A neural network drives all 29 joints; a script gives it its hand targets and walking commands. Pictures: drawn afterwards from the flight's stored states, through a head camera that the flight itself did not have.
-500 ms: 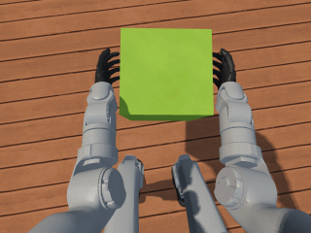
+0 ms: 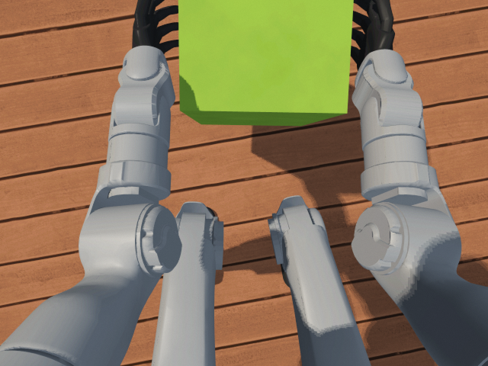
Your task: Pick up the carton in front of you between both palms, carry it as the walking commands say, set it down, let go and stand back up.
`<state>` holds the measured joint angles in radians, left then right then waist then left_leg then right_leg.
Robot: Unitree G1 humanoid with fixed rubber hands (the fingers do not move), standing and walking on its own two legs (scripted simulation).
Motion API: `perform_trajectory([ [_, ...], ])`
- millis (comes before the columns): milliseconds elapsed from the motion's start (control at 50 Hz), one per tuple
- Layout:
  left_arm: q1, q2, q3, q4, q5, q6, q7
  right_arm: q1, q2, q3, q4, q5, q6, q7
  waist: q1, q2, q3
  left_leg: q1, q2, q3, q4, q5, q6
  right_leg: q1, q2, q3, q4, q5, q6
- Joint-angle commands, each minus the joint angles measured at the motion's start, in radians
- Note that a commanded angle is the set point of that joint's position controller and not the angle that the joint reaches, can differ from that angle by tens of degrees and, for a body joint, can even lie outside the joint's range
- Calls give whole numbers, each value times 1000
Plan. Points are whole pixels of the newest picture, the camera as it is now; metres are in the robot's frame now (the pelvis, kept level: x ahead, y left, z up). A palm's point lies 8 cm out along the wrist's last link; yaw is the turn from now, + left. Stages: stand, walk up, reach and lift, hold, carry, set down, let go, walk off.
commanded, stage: set down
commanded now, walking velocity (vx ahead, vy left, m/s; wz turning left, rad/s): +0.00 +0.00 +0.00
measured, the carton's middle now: (257, 57) +0.54 -0.03 -0.21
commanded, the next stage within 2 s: none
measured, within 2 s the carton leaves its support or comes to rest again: rests again in 0.70 s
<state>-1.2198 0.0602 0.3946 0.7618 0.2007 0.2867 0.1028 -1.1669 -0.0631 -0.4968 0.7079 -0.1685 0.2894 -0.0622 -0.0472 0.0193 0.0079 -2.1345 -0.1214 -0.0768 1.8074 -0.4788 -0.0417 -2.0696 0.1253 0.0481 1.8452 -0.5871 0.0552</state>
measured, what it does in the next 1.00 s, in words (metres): lowers itself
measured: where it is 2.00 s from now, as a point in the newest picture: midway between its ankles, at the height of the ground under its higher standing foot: (244, 261)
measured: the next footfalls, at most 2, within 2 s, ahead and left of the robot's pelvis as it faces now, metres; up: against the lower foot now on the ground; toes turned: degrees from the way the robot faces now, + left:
none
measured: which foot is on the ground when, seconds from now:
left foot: down 0.00-1.00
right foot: down 0.00-1.00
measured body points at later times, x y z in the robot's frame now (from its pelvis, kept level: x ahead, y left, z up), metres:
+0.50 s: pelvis +0.01 -0.01 -0.08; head +0.38 -0.02 +0.16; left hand +0.58 +0.12 -0.25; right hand +0.55 -0.19 -0.25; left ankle +0.11 +0.12 -0.44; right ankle +0.08 -0.12 -0.44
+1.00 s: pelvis -0.01 +0.00 -0.10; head +0.36 -0.01 +0.15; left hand +0.57 +0.13 -0.27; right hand +0.54 -0.18 -0.27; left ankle +0.11 +0.12 -0.44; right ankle +0.09 -0.12 -0.44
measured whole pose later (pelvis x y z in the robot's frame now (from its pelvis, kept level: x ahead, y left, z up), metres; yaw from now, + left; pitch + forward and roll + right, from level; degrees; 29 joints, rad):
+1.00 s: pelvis -0.01 +0.00 -0.10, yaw -1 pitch +34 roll -1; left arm -1.49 0.27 0.30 1.06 0.04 0.19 0.06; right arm -1.44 -0.20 -0.38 0.96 -0.07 0.21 -0.05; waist -0.04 0.02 0.40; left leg -2.22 -0.10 -0.04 2.20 -0.57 -0.04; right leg -2.17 0.13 0.02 2.23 -0.67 0.05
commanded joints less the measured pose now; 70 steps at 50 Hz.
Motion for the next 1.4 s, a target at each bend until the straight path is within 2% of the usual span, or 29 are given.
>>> perform_trajectory([
  [0, -621, -881, -439, 20, -122, -31, -195, -676, 853, 497, -3, 138, -27, 261, -38, 48, -1113, 745, -47, 124, -49, 276, 4, 397, 37, -126, -132, 306, -2],
  [300, -802, -763, -505, 38, -245, -70, -209, -867, 767, 586, -16, 258, -64, 231, -35, 30, -1114, 684, -21, 139, 182, 336, 24, 414, 13, -128, 72, 382, 3],
  [320, -824, -764, -519, 20, -262, -74, -210, -883, 767, 601, -27, 270, -68, 228, -28, 26, -1135, 669, -21, 142, 192, 342, 25, 441, 11, -124, 83, 400, 1],
  [380, -851, -762, -539, -16, -306, -83, -215, -918, 785, 654, -58, 308, -74, 217, -10, -33, -1178, 638, -20, 139, 222, 397, 36, 529, 14, -116, 121, 498, 3],
  [460, -795, -783, -528, 18, -298, -85, -225, -885, 813, 674, -45, 327, -79, 217, 2, -22, -1130, 641, -24, 133, 252, 454, 45, 474, 21, -105, 145, 535, 2],
  [620, -757, -745, -460, 110, -266, -104, -249, -817, 789, 577, 81, 269, -96, 217, -4, -8, -868, 453, -22, 126, 264, 324, 42, 364, 20, -88, 155, 424, -17],
  [760, -820, -674, -441, 140, -278, -121, -244, -862, 718, 537, 103, 248, -113, 213, -15, 4, -762, 448, -17, 112, 274, 265, 50, 300, 11, -94, 171, 341, -31],
  [840, -798, -632, -399, 198, -252, -113, -251, -832, 683, 490, 156, 209, -102, 226, -17, -2, -628, 410, -16, 108, 268, 177, 55, 242, 7, -96, 168, 241, -38],
  [940, -763, -606, -352, 253, -220, -101, -265, -790, 653, 432, 211, 165, -87, 248, -20, -6, -504, 374, -13, 98, 266, 119, 60, 186, 2, -95, 169, 178, -49],
  [1080, -708, -550, -306, 312, -180, -85, -279, -736, 594, 369, 271, 118, -68, 265, -18, -9, -367, 322, -8, 86, 265, 56, 65, 146, -5, -83, 172, 116, -61],
  [1200, -662, -489, -266, 351, -147, -76, -285, -690, 538, 329, 306, 87, -56, 269, -3, -8, -285, 295, -1, 83, 267, 20, 66, 140, -10, -71, 177, 82, -66],
  [1360, -619, -417, -244, 373, -134, -78, -285, -625, 480, 295, 335, 62, -55, 264, 3, -15, -234, 303, 10, 85, 279, 17, 60, 166, -18, -66, 195, 83, -60],
  [1380, -613, -392, -241, 376, -133, -83, -277, -613, 452, 284, 329, 57, -64, 252, -2, -15, -236, 304, 11, 87, 281, 18, 54, 180, -19, -67, 197, 88, -55],
])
